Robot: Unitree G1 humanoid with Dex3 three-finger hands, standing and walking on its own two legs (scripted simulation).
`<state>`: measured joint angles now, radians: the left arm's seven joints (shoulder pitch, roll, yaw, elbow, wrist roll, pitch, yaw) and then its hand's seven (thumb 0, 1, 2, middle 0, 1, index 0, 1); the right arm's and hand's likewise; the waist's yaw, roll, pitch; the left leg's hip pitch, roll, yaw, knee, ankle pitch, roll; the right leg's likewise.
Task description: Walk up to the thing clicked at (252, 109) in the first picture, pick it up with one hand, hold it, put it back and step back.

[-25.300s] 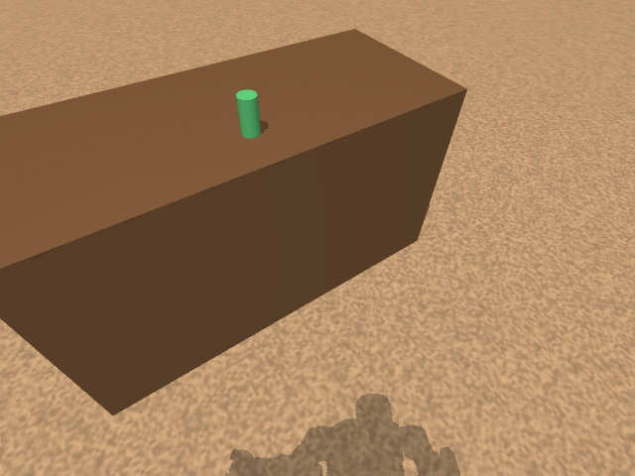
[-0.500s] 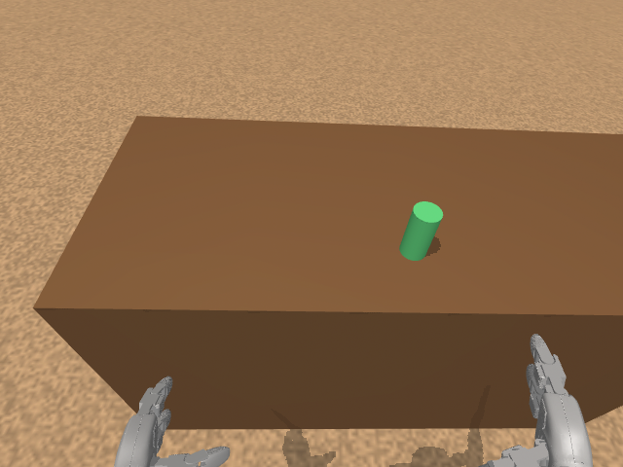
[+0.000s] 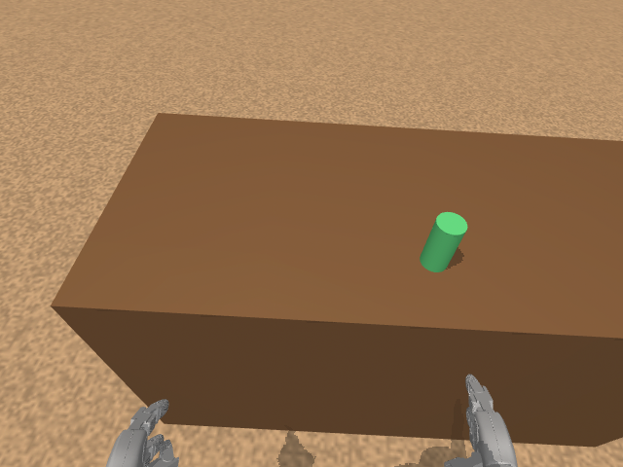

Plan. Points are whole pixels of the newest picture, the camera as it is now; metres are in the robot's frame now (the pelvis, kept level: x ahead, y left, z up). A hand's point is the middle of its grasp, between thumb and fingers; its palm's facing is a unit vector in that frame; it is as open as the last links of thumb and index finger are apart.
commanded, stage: home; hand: right
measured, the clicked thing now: (442, 243) +0.46 -0.23 -0.02
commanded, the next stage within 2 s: none
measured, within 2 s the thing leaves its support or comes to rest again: neither
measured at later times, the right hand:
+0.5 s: hand out of the picture +0.09 -0.26 -0.13, palm faces -0.04 +0.92 -0.40, open 17.4 cm
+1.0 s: hand out of the picture +0.01 -0.27 -0.15, palm faces -0.08 +0.93 -0.35, open 17.4 cm
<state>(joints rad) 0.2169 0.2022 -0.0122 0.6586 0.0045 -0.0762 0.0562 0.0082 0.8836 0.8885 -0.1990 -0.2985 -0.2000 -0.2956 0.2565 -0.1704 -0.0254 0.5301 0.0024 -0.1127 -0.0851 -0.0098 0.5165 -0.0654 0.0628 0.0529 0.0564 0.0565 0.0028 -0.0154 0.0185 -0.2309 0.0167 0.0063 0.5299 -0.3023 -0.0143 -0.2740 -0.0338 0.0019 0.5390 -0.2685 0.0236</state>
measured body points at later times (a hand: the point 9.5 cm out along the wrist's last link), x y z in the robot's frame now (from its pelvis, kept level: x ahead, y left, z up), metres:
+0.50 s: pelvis -0.01 +0.00 +0.00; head -0.03 +0.01 +0.45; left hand +0.08 +0.30 -0.12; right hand +0.09 -0.30 -0.10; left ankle -0.01 +0.13 -0.73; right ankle +0.01 -0.13 -0.73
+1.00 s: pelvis -0.03 -0.01 +0.01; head -0.04 -0.01 +0.46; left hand +0.01 +0.29 -0.13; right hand +0.02 -0.32 -0.12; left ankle -0.01 +0.13 -0.73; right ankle +0.01 -0.13 -0.73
